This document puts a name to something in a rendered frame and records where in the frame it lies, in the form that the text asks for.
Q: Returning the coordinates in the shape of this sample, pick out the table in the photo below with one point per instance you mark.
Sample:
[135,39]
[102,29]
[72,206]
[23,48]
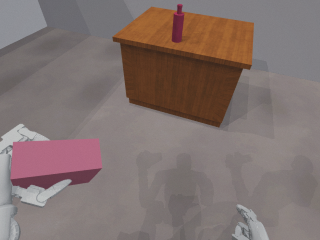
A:
[193,79]

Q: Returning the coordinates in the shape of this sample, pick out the robot left hand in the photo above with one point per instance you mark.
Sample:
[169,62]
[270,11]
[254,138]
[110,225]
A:
[33,195]

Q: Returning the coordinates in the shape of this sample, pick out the robot left forearm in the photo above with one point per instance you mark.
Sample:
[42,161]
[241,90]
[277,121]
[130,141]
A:
[9,228]

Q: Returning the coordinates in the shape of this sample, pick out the sponge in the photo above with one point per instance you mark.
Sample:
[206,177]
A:
[47,162]

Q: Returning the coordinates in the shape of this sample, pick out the robot right hand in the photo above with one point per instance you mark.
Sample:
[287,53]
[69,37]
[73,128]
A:
[255,229]

